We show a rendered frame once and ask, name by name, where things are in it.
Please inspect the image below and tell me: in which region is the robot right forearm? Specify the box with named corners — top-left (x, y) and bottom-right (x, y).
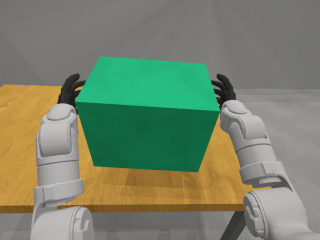
top-left (219, 100), bottom-right (309, 227)

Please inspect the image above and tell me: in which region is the robot left forearm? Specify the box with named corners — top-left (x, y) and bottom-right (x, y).
top-left (29, 103), bottom-right (84, 240)

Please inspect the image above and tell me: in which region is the right robot upper arm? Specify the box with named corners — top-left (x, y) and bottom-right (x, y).
top-left (243, 187), bottom-right (320, 240)

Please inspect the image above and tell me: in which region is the robot right hand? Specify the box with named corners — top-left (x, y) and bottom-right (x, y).
top-left (211, 73), bottom-right (236, 110)

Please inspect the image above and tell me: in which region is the table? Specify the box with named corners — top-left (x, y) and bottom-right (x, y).
top-left (0, 84), bottom-right (270, 240)

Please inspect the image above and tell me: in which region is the carton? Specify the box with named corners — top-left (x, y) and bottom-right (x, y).
top-left (75, 56), bottom-right (220, 173)

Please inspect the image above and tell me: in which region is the robot left hand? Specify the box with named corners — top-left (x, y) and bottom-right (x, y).
top-left (57, 73), bottom-right (86, 115)

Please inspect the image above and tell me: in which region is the left robot upper arm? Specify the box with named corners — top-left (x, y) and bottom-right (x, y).
top-left (30, 206), bottom-right (95, 240)

